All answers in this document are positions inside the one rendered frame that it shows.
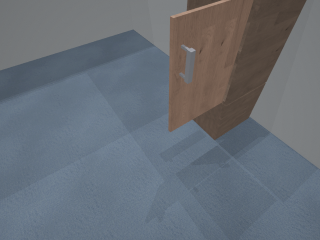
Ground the cupboard door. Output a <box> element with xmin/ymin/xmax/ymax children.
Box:
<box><xmin>168</xmin><ymin>0</ymin><xmax>254</xmax><ymax>132</ymax></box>

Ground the handle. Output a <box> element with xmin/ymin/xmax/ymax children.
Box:
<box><xmin>179</xmin><ymin>45</ymin><xmax>196</xmax><ymax>84</ymax></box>

